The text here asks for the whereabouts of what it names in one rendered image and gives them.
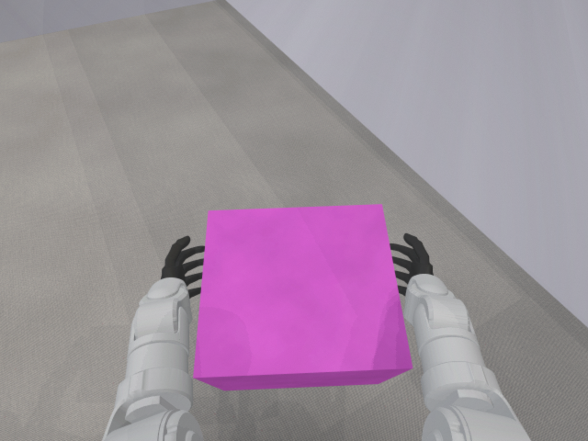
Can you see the carton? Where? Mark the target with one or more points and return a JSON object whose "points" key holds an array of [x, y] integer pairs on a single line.
{"points": [[299, 297]]}

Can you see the right robot upper arm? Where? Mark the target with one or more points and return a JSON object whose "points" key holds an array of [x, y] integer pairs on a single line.
{"points": [[454, 423]]}

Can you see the left robot forearm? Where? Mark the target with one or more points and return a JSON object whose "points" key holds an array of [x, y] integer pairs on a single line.
{"points": [[156, 377]]}

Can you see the right robot forearm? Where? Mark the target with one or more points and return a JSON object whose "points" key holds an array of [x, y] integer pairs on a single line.
{"points": [[453, 367]]}

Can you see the robot right hand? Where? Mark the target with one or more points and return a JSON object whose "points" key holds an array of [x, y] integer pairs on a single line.
{"points": [[419, 257]]}

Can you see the robot left hand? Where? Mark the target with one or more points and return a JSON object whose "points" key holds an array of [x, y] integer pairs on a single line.
{"points": [[174, 266]]}

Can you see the left robot upper arm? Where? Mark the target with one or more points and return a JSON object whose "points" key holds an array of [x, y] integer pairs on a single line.
{"points": [[171, 425]]}

